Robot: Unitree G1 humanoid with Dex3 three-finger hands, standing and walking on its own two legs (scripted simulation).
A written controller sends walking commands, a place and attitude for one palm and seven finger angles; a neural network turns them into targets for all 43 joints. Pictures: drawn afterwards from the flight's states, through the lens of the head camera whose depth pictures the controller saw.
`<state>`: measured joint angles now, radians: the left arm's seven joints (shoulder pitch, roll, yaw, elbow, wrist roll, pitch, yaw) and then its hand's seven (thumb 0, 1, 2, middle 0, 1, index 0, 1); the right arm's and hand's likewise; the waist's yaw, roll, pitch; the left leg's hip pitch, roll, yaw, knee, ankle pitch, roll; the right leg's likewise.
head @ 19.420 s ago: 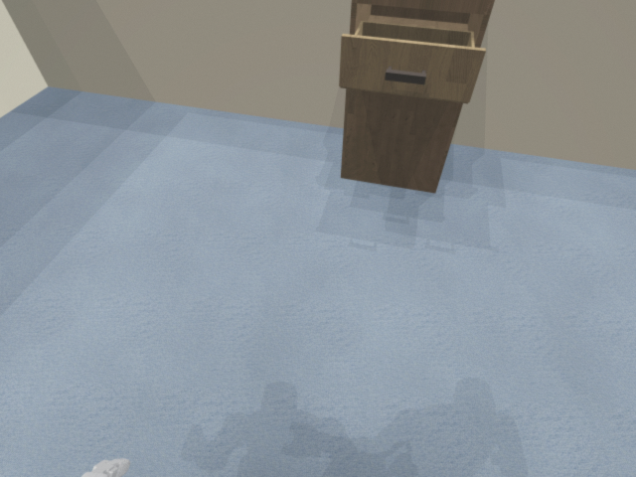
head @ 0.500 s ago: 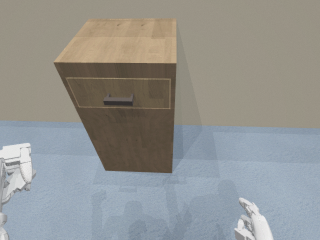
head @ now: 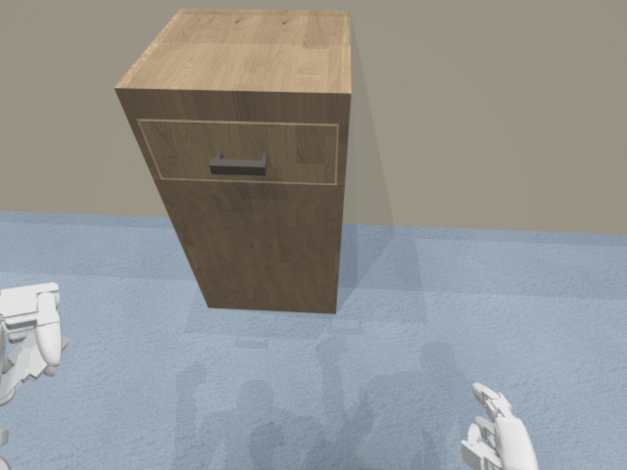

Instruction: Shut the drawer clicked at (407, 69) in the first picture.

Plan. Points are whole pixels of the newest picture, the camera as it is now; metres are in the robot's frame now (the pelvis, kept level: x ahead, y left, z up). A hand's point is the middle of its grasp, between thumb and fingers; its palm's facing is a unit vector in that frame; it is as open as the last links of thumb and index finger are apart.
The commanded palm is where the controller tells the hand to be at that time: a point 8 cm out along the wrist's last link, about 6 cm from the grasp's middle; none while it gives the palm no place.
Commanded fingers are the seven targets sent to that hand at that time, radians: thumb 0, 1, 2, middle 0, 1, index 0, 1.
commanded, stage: step back with the hand held close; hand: left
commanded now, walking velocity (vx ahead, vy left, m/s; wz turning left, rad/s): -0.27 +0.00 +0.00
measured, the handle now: (240, 161) +0.73 +0.22 -0.05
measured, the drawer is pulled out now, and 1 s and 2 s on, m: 0.00 0.00 0.00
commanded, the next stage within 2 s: stop stepping back and stand still in 0.78 s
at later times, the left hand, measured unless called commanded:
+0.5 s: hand (28, 400) +0.14 +0.24 +0.17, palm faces +0.38 -0.79 -0.49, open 3.3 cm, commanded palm +0.07 +0.28 +0.18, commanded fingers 0.00 0.90 0.90 -1.40 -1.60 -1.40 -1.60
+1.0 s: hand out of the picture +0.06 +0.27 +0.18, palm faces +0.36 -0.80 -0.49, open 3.3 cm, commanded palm +0.00 +0.31 +0.18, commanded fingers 0.00 0.90 0.90 -1.40 -1.60 -1.40 -1.60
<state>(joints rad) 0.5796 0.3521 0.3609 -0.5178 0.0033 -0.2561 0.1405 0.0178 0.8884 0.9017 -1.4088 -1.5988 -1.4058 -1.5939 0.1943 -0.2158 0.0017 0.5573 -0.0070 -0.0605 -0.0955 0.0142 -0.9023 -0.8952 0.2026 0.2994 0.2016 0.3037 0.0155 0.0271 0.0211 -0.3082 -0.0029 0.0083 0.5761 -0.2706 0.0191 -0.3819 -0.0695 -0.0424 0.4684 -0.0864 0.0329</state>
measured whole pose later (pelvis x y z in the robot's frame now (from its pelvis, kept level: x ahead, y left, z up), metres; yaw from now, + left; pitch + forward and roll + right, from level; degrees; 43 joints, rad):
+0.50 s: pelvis -0.05 +0.00 -0.01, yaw +2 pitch +1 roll +0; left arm 0.59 0.40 0.39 -0.61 -0.01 -0.31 0.15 0.02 0.89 0.90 -1.41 -1.60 -1.41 -1.59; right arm 0.16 -0.22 -0.03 0.60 -0.01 -0.06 -0.08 0.01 -0.90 -0.90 0.20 0.30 0.20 0.30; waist -0.01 -0.02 0.05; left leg -0.44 -0.02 -0.02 0.63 -0.23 0.02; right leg -0.46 -0.02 0.03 0.54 -0.11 0.03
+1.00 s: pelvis -0.12 +0.02 +0.00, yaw +2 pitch +0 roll -4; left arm 0.61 0.44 0.42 -0.56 -0.04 -0.32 0.11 0.02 0.89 0.90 -1.41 -1.60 -1.41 -1.59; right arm 0.20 -0.21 -0.02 0.61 -0.01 -0.12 -0.10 0.02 -0.90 -0.90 0.20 0.30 0.20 0.30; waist -0.02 0.03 0.01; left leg -0.45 0.03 -0.01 0.46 -0.04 0.04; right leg -0.29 0.07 0.06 0.63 -0.40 0.01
